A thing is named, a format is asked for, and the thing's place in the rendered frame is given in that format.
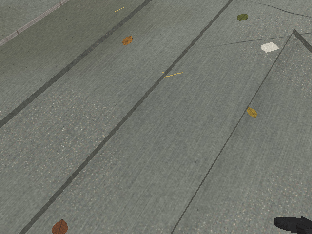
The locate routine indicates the robot right hand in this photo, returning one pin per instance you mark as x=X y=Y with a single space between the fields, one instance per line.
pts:
x=299 y=225

